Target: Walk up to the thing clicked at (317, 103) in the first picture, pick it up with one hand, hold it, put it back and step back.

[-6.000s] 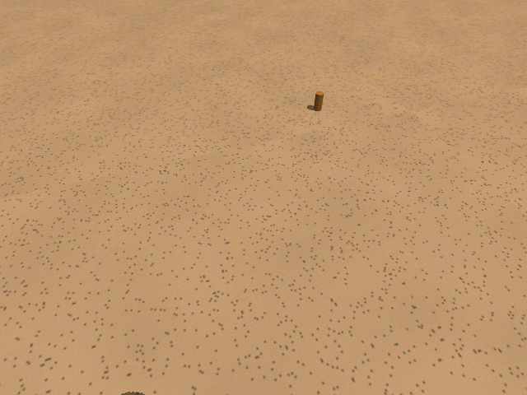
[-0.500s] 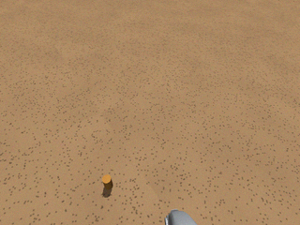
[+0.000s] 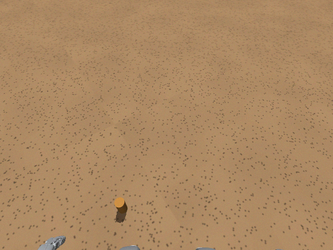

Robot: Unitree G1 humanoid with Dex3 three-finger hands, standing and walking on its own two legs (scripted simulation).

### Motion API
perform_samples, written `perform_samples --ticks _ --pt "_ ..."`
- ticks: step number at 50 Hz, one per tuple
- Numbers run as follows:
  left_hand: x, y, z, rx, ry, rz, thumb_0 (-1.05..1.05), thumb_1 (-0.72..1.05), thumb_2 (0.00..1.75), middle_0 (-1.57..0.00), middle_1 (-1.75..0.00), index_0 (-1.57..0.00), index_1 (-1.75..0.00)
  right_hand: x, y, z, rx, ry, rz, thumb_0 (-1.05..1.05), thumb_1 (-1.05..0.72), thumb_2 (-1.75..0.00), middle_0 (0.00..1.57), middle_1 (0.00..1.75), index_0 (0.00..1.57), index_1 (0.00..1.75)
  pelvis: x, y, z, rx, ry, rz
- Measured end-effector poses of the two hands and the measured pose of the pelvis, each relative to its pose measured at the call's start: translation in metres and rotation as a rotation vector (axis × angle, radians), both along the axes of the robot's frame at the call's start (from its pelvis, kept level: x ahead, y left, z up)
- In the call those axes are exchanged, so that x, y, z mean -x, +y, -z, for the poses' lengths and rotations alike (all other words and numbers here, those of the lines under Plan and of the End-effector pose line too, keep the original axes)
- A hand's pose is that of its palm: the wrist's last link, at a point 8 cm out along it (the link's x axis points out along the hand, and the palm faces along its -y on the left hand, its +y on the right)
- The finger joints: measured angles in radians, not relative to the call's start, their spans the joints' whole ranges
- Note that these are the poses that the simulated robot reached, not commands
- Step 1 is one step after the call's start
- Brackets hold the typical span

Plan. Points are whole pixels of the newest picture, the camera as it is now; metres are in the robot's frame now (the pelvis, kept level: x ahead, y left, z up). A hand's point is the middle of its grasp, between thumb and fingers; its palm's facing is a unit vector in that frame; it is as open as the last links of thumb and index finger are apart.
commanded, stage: walk up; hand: left
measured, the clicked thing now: (121, 205) +0.42 +0.25 -0.69
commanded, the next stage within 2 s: stand in 1.08 s
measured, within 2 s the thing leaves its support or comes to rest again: neither
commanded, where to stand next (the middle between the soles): +0.05 -0.03 m, yaw +2 degrees
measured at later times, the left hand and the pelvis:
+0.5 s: hand out of the picture +0.10 +0.24 -0.13, palm faces +0.01 -0.95 -0.31, open 7.3 cm; pelvis +0.00 -0.01 +0.03, yaw +0 degrees
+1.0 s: hand out of the picture +0.08 +0.25 -0.13, palm faces +0.00 -0.95 -0.31, open 7.3 cm; pelvis +0.00 +0.00 +0.03, yaw +1 degrees
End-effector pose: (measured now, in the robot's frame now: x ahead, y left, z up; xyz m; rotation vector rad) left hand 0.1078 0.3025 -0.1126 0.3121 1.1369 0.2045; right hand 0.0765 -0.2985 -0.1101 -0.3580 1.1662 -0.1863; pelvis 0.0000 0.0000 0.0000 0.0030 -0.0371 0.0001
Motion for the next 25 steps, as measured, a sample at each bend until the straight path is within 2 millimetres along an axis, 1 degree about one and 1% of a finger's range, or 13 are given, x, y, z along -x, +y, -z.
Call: perform_samples --ticks 7,12,15,18,25 --pt "0.020 -0.004 -0.011 -0.018 0.073 -0.023 0.01 0.91 0.90 -0.20 -0.30 -0.21 -0.30 -0.033 -0.007 -0.008 -0.020 -0.034 -0.010 0.01 -0.90 -0.90 0.21 0.30 0.21 0.30 -0.001 -0.009 -0.012 -0.003 0.005 -0.008" --pt "0.027 -0.010 -0.017 -0.014 0.091 -0.031 0.01 0.91 0.90 -0.20 -0.30 -0.21 -0.30 -0.044 -0.013 -0.014 -0.024 -0.044 -0.009 0.01 -0.90 -0.90 0.21 0.30 0.21 0.30 0.000 -0.011 -0.018 -0.005 0.000 -0.010" --pt "0.027 -0.014 -0.019 -0.003 0.087 -0.033 0.01 0.91 0.90 -0.20 -0.30 -0.21 -0.30 -0.043 -0.014 -0.018 -0.025 -0.040 -0.007 0.01 -0.90 -0.90 0.21 0.30 0.21 0.30 0.001 -0.012 -0.021 -0.002 -0.003 -0.010" --pt "0.026 -0.017 -0.020 0.010 0.077 -0.034 0.01 0.91 0.90 -0.20 -0.30 -0.21 -0.30 -0.039 -0.014 -0.020 -0.025 -0.031 -0.002 0.01 -0.90 -0.90 0.21 0.30 0.21 0.30 0.002 -0.012 -0.024 0.000 -0.008 -0.010" --pt "0.020 -0.019 -0.021 0.036 0.059 -0.028 0.01 0.91 0.90 -0.20 -0.30 -0.21 -0.30 -0.018 -0.010 -0.024 -0.024 0.007 0.015 0.01 -0.90 -0.90 0.21 0.30 0.21 0.30 0.004 -0.009 -0.028 0.006 -0.009 -0.008"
